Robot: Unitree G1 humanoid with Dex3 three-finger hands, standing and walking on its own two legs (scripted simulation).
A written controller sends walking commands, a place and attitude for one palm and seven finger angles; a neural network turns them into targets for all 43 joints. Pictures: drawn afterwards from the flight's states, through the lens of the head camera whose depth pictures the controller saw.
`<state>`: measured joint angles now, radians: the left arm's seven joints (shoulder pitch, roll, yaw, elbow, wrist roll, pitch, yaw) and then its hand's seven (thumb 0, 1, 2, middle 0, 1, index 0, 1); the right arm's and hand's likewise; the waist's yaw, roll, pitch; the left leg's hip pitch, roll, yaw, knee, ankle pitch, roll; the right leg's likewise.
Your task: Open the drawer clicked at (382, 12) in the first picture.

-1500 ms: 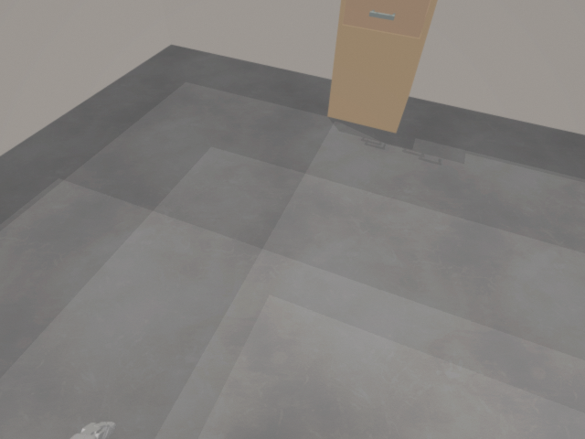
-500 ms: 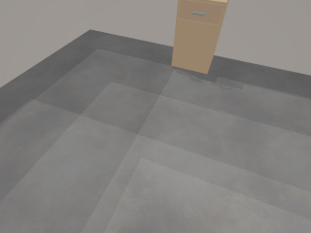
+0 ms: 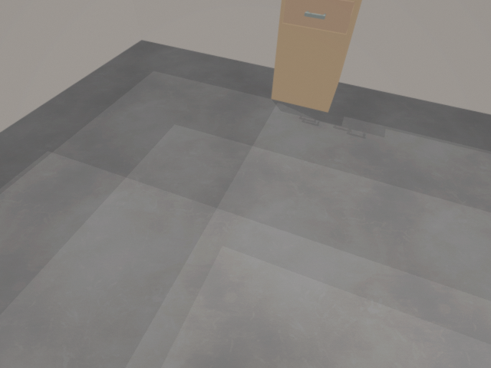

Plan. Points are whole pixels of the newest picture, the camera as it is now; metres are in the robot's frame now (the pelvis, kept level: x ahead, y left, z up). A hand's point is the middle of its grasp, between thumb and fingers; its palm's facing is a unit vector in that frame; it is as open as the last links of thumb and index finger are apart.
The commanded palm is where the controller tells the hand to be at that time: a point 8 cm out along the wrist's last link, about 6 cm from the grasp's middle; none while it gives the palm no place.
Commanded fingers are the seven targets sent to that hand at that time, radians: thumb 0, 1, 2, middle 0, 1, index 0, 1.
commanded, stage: look at it before walking up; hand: left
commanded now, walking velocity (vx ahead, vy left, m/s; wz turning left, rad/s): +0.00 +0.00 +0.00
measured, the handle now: (315, 14) +1.95 -0.31 -0.15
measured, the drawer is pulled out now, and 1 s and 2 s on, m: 0.00 0.00 0.00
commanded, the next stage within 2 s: walk to a spot facing it in 0.24 s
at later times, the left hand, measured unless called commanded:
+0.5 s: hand out of the picture +0.07 +0.23 -0.17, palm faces -0.03 -0.95 -0.30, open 7.4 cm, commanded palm none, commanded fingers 0.00 0.90 0.90 -0.20 -0.30 -0.20 -0.30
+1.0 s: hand (174, 306) +0.28 +0.17 -0.20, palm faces -0.16 -0.97 -0.18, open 7.3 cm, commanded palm none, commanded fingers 0.00 0.90 0.90 -0.20 -0.30 -0.20 -0.30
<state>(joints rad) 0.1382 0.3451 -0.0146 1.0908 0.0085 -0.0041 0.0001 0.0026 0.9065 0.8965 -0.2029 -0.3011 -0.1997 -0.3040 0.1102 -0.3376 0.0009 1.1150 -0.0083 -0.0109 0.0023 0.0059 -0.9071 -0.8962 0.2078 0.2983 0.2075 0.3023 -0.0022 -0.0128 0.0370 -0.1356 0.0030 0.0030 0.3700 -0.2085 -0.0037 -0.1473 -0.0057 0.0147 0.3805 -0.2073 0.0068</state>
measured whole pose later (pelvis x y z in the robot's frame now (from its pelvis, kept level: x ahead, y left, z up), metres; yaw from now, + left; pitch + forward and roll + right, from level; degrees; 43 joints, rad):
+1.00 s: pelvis +0.17 +0.00 -0.02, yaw -8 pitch -1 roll -1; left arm 0.15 0.21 0.05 1.01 0.02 0.00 -0.02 0.01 0.93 0.90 -0.20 -0.30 -0.19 -0.30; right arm 0.55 -0.08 0.00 1.22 -0.02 -0.07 -0.04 0.00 -0.91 -0.90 0.21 0.30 0.21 0.30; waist -0.04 0.00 0.12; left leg 0.19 0.05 0.15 0.31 -0.46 -0.02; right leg -0.55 -0.03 -0.15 0.75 -0.22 -0.07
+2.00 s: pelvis +0.61 -0.08 -0.03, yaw -15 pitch +0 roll +1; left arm 0.11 0.19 0.06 1.01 0.03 -0.05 -0.03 0.00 0.91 0.90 -0.20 -0.30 -0.19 -0.30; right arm 0.48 -0.12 -0.05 1.19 -0.02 -0.05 0.00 0.00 -0.92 -0.90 0.21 0.30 0.20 0.30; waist -0.05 0.00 0.07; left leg 0.00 0.13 0.26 0.56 -0.47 -0.05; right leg -0.43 -0.08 -0.15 0.60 -0.16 -0.04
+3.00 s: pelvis +1.03 -0.19 -0.03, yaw -21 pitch -1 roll +1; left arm 0.11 0.18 0.06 1.01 0.03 -0.05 -0.02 0.00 0.91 0.90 -0.20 -0.30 -0.19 -0.30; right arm 0.45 -0.12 -0.04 1.18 -0.02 -0.04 0.00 0.00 -0.91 -0.90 0.21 0.30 0.20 0.30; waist -0.05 0.01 0.09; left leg -0.06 0.14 0.25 0.73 -0.50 -0.04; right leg -0.42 -0.06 -0.15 0.63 -0.16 -0.06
